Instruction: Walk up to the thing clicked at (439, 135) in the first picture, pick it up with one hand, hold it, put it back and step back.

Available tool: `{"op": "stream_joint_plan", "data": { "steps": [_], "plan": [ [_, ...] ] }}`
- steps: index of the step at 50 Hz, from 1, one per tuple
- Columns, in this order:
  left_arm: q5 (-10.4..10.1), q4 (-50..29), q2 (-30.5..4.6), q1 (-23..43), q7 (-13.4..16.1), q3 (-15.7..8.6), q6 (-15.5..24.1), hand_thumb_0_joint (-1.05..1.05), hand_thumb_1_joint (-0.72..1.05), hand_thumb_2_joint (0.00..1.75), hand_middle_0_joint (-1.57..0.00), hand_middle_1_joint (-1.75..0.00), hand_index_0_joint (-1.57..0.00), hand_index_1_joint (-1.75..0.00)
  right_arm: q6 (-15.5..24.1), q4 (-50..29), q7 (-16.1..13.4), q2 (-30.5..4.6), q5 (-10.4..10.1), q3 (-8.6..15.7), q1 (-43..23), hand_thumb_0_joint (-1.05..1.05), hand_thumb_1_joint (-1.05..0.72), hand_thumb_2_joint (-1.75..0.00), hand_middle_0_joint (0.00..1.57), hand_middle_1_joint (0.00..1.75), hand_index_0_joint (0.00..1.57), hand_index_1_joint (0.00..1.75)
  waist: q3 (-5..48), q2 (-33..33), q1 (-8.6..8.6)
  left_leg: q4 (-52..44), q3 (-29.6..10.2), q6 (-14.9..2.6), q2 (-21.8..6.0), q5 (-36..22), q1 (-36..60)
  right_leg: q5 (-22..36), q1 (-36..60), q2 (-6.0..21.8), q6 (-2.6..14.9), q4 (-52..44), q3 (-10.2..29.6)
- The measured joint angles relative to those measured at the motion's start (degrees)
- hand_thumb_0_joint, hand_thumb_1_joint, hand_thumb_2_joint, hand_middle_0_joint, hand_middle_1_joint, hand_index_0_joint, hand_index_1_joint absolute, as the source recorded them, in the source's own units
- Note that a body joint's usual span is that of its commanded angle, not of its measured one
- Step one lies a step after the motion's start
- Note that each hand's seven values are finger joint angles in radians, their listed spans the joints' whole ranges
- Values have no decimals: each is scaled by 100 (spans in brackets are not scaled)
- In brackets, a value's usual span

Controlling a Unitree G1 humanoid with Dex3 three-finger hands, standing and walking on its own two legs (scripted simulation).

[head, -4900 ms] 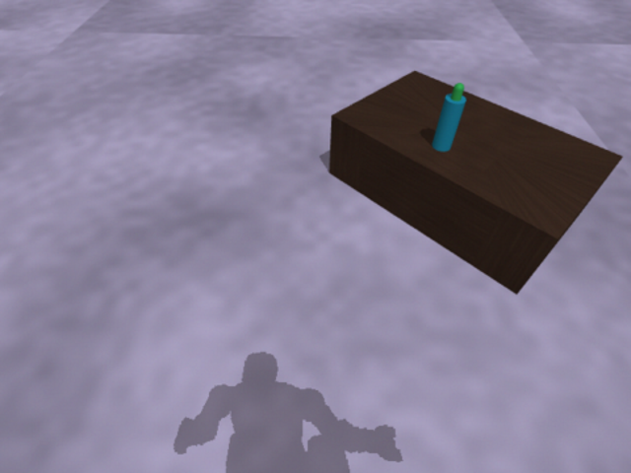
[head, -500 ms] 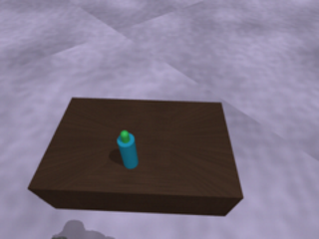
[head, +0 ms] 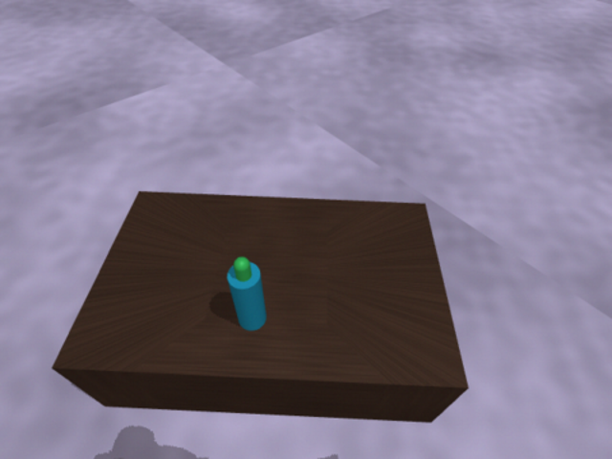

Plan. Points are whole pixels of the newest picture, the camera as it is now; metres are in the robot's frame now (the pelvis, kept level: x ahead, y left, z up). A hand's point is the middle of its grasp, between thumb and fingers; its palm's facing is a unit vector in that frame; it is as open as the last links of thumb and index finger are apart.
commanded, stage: stand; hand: left
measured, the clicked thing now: (247, 292) +0.53 +0.17 -0.32
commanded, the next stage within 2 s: none
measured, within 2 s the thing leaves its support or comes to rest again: neither
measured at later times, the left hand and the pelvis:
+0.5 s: hand out of the picture +0.08 +0.26 -0.16, palm faces -0.02 -0.94 -0.33, open 7.4 cm; pelvis +0.01 +0.01 +0.00, yaw +0 degrees
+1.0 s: hand out of the picture +0.08 +0.26 -0.16, palm faces -0.02 -0.94 -0.34, open 7.4 cm; pelvis +0.01 +0.01 +0.00, yaw +0 degrees
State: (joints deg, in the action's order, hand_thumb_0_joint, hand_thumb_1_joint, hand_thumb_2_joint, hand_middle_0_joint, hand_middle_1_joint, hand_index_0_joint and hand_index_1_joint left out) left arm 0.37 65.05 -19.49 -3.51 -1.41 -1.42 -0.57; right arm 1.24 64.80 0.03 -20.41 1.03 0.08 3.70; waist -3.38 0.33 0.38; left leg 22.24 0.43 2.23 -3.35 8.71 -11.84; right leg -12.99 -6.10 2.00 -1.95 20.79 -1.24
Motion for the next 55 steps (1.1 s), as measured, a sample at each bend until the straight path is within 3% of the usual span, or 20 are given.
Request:
{"op": "stream_joint_plan", "data": {
  "steps": [14, 55],
  "plan": [
    [4, 104, -32, -248, 55, 55, 94, 1, 91, 90, -20, -30, -20, -29, -61, 38, 68, 45, -7, 26, -49, 1, -90, -90, 20, 30, 20, 30, -30, 44, -62, -171, 33, -43, 57, -51, 123, 81, 137, 57, -49, -213, 17],
    [25, -21, -61, -355, 78, 74, 84, 1, 91, 90, -20, -30, -20, -30, -76, 30, 56, 32, -29, 36, 116, 1, -90, -90, 20, 30, 20, 30, 15, -5, -20, -208, 24, -82, 122, -9, 209, 55, 262, 122, -91, -302, -7]
  ]
}}
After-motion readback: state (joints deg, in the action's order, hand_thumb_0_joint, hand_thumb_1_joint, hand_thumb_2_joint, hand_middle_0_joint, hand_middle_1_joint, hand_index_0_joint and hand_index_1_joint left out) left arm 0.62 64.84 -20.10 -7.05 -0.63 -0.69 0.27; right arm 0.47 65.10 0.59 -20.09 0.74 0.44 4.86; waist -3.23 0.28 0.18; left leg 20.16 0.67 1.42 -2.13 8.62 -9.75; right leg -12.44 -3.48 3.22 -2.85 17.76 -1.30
